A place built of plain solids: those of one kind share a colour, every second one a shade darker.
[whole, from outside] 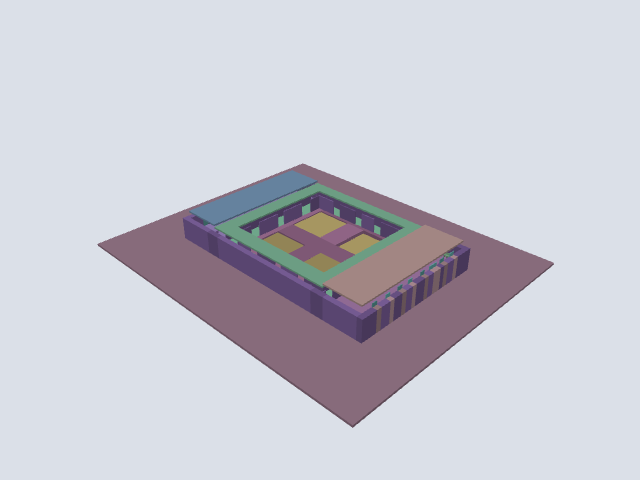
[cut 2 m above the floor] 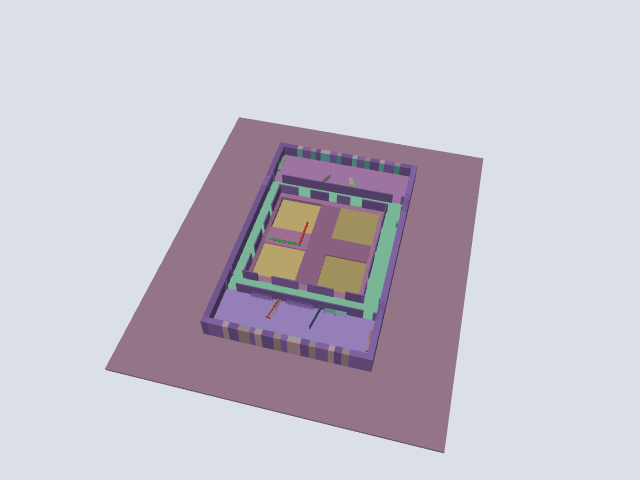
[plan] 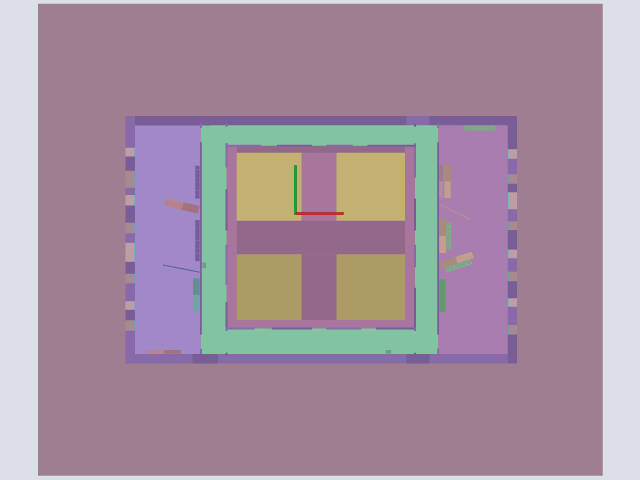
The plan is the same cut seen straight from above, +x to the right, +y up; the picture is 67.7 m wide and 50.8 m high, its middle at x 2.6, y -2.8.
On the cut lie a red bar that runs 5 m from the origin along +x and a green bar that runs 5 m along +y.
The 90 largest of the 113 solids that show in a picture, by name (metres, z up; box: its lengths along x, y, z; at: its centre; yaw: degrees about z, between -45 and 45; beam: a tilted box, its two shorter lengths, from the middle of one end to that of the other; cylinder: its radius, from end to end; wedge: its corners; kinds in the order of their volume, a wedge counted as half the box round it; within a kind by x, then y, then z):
{
 "ground_under_all_1": {"box": [59.77, 49.96, 0.4], "at": [2.65, -2.77, -1.63]},
 "wall_1": {"box": [1.0, 3.47, 4.08], "at": [-17.48, -14.14, 0.56]},
 "wall_2": {"box": [1.0, 1.13, 4.08], "at": [-17.48, -10.73, 0.56]},
 "wall_3": {"box": [1.0, 1.89, 4.08], "at": [-17.48, -8.32, 0.56]},
 "wall_4": {"box": [1.0, 1.29, 4.08], "at": [-17.48, -5.74, 0.56]},
 "wall_5": {"box": [1.0, 1.01, 4.08], "at": [-17.48, -2.58, 0.56]},
 "wall_6": {"box": [1.0, 1.83, 4.08], "at": [-17.48, -0.07, 0.56]},
 "wall_7": {"box": [1.0, 0.77, 4.08], "at": [-17.48, 2.33, 0.56]},
 "wall_8": {"box": [1.0, 1.53, 4.08], "at": [-17.48, 5.29, 0.56]},
 "wall_9": {"box": [1.0, 3.38, 4.08], "at": [-17.48, 8.64, 0.56]},
 "wall_10": {"box": [8.88, 1.0, 4.08], "at": [-13.54, -15.37, 0.56]},
 "wall_11": {"box": [8.88, 1.0, 4.08], "at": [-13.54, 9.83, 0.56]},
 "wall_12": {"box": [0.2, 20.38, 4.08], "at": [-10.0, -2.63, 0.56]},
 "wall_13": {"box": [4.5, 1.0, 4.08], "at": [-8.65, -15.37, 0.56]},
 "wall_14": {"box": [4.5, 1.0, 4.08], "at": [-8.65, 9.83, 0.56]},
 "wall_15": {"box": [0.2, 2.88, 4.08], "at": [-7.3, -10.83, 0.56]},
 "wall_16": {"box": [0.2, 4.25, 4.08], "at": [-7.3, -5.42, 0.56]},
 "wall_17": {"box": [0.2, 4.38, 4.08], "at": [-7.3, 0.39, 0.56]},
 "wall_18": {"box": [0.2, 4.38, 4.08], "at": [-7.3, 0.39, 0.56]},
 "wall_19": {"box": [0.2, 2.55, 4.08], "at": [-7.3, 6.16, 0.56]},
 "wall_20": {"box": [3.1, 0.2, 4.08], "at": [-5.85, -12.17, 0.56]},
 "wall_21": {"box": [3.78, 0.2, 4.08], "at": [-5.51, 7.18, 0.56]},
 "wall_22": {"box": [4.25, 0.2, 4.08], "at": [-0.38, -12.17, 0.56]},
 "wall_23": {"box": [3.73, 0.2, 4.08], "at": [-0.11, 7.18, 0.56]},
 "wall_24": {"box": [21.75, 1.0, 4.08], "at": [2.67, -15.37, 0.56]},
 "wall_25": {"box": [21.75, 1.0, 4.08], "at": [2.67, 9.83, 0.56]},
 "wall_26": {"box": [2.83, 0.2, 4.08], "at": [4.66, 7.18, 0.56]},
 "wall_27": {"box": [3.73, 0.2, 4.08], "at": [5.11, -12.17, 0.56]},
 "wall_28": {"box": [5.13, 0.2, 4.08], "at": [10.19, 7.18, 0.56]},
 "wall_29": {"box": [4.23, 0.2, 4.08], "at": [10.64, -12.17, 0.56]},
 "wall_30": {"box": [0.2, 4.43, 4.08], "at": [12.65, -10.06, 0.56]},
 "wall_31": {"box": [0.2, 2.4, 4.08], "at": [12.65, -4.5, 0.56]},
 "wall_32": {"box": [0.2, 2.4, 4.08], "at": [12.65, -4.5, 0.56]},
 "wall_33": {"box": [0.2, 3.35, 4.08], "at": [12.65, -0.12, 0.56]},
 "wall_34": {"box": [0.2, 3.48, 4.08], "at": [12.65, 5.54, 0.56]},
 "wall_35": {"box": [4.25, 1.0, 4.08], "at": [13.88, -15.37, 0.56]},
 "wall_36": {"box": [4.25, 1.0, 4.08], "at": [13.88, 9.83, 0.56]},
 "wall_37": {"box": [0.2, 20.38, 4.08], "at": [15.1, -2.63, 0.56]},
 "wall_38": {"box": [9.26, 1.0, 4.08], "at": [18.83, -15.37, 0.56]},
 "wall_39": {"box": [9.26, 1.0, 4.08], "at": [18.83, 9.83, 0.56]},
 "wall_40": {"box": [1.0, 3.07, 4.08], "at": [22.96, -14.34, 0.56]},
 "wall_41": {"box": [1.0, 1.94, 4.08], "at": [22.96, -10.83, 0.56]},
 "wall_42": {"box": [1.0, 1.79, 4.08], "at": [22.96, -8.06, 0.56]},
 "wall_43": {"box": [1.0, 1.45, 4.08], "at": [22.96, -5.45, 0.56]},
 "wall_44": {"box": [1.0, 2.07, 4.08], "at": [22.96, -2.79, 0.56]},
 "wall_45": {"box": [1.0, 1.3, 4.08], "at": [22.96, -0.2, 0.56]},
 "wall_46": {"box": [1.0, 0.91, 4.08], "at": [22.96, 2.71, 0.56]},
 "wall_47": {"box": [1.0, 1.64, 4.08], "at": [22.96, 4.98, 0.56]},
 "wall_48": {"box": [1.0, 3.53, 4.08], "at": [22.96, 8.57, 0.56]},
 "floor_corr_1": {"box": [2.7, 24.4, 1.48], "at": [-8.65, -2.77, -0.74]},
 "floor_corr_2": {"box": [19.95, 2.8, 1.48], "at": [2.67, -13.57, -0.74]},
 "floor_corr_3": {"box": [19.95, 2.25, 1.48], "at": [2.67, 8.3, -0.74]},
 "floor_corr_4": {"box": [2.45, 24.4, 1.48], "at": [13.88, -2.77, -0.74]},
 "floor_gang_1": {"box": [1.1, 19.35, 1.48], "at": [-6.75, -2.5, -0.74]},
 "floor_gang_2": {"box": [3.7, 6.95, 1.48], "at": [2.5, -7.79, -0.74]},
 "floor_gang_3": {"box": [3.7, 7.2, 1.48], "at": [2.5, 2.83, -0.74]},
 "floor_gang_4": {"box": [17.8, 0.9, 1.48], "at": [2.7, -11.72, -0.74]},
 "floor_gang_5": {"box": [17.8, 3.55, 1.48], "at": [2.7, -2.54, -0.74]},
 "floor_gang_6": {"box": [17.8, 0.75, 1.48], "at": [2.7, 6.8, -0.74]},
 "floor_gang_7": {"box": [1.05, 19.35, 1.48], "at": [12.12, -2.5, -0.74]},
 "floor_refectory_1": {"box": [7.46, 24.4, 1.48], "at": [18.83, -2.77, -0.74]},
 "floor_breakhall_1": {"box": [7.08, 24.4, 1.48], "at": [-13.54, -2.77, -0.74]},
 "step_tier_1": {"box": [6.85, 6.95, 1.22], "at": [-2.77, -7.79, -0.87]},
 "step_tier_2": {"box": [6.85, 7.2, 1.27], "at": [-2.77, 2.83, -0.84]},
 "step_tier_3": {"box": [7.25, 6.95, 1.48], "at": [7.97, -7.79, -0.74]},
 "step_tier_4": {"box": [7.25, 7.2, 0.84], "at": [7.97, 2.83, -1.06]},
 "ceil_corr_1": {"box": [2.7, 24.4, 0.3], "at": [-8.65, -2.77, 3.4]},
 "ceil_corr_2": {"box": [19.95, 2.8, 0.3], "at": [2.67, -13.57, 3.4]},
 "ceil_corr_3": {"box": [19.95, 2.25, 0.3], "at": [2.67, 8.3, 3.4]},
 "ceil_corr_4": {"box": [2.45, 24.4, 0.3], "at": [13.88, -2.77, 3.4]},
 "wall_mass_1": {"box": [0.85, 1.1, 4.08], "at": [-17.55, -11.85, 0.56]},
 "wall_mass_2": {"box": [0.85, 0.9, 4.08], "at": [-17.55, -9.72, 0.56]},
 "wall_mass_3": {"box": [0.85, 1.0, 4.08], "at": [-17.55, -6.88, 0.56]},
 "wall_mass_4": {"box": [0.85, 2.0, 4.08], "at": [-17.55, -4.09, 0.56]},
 "wall_mass_5": {"box": [0.85, 1.1, 4.08], "at": [-17.55, -1.53, 0.56]},
 "wall_mass_6": {"box": [0.85, 1.1, 4.08], "at": [-17.55, 1.4, 0.56]},
 "wall_mass_7": {"box": [0.85, 1.8, 4.08], "at": [-17.55, 3.62, 0.56]},
 "wall_mass_8": {"box": [0.85, 0.9, 4.08], "at": [-17.55, 6.5, 0.56]},
 "wall_mass_9": {"box": [0.85, 1.0, 4.08], "at": [23.03, -12.3, 0.56]},
 "wall_mass_10": {"box": [0.85, 0.9, 4.08], "at": [23.03, -9.41, 0.56]},
 "wall_mass_11": {"box": [0.85, 1.0, 4.08], "at": [23.03, -6.67, 0.56]},
 "wall_mass_12": {"box": [0.85, 0.9, 4.08], "at": [23.03, -4.27, 0.56]},
 "wall_mass_13": {"box": [0.85, 0.9, 4.08], "at": [23.03, -1.3, 0.56]},
 "wall_mass_14": {"box": [0.85, 1.8, 4.08], "at": [23.03, 1.35, 0.56]},
 "wall_mass_15": {"box": [0.85, 1.0, 4.08], "at": [23.03, 3.66, 0.56]},
 "wall_mass_16": {"box": [0.85, 1.0, 4.08], "at": [23.03, 6.3, 0.56]},
 "ceil_refectory_1": {"box": [7.46, 24.4, 0.3], "at": [18.83, -2.77, 3.95]},
 "ceil_breakhall_1": {"box": [7.08, 24.4, 0.3], "at": [-13.54, -2.77, 3.85]},
 "rail_bars_1": {"box": [3.95, 0.12, 2.48], "at": [-12.08, -5.82, -0.24], "yaw": -11.0},
 "door_leaf_1": {"box": [0.12, 1.8, 4.75], "at": [22.55, 1.35, 0.9]}
}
